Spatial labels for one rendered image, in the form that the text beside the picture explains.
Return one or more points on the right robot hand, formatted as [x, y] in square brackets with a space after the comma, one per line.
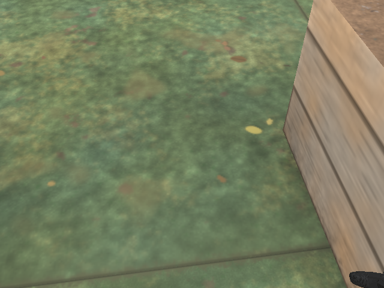
[367, 279]

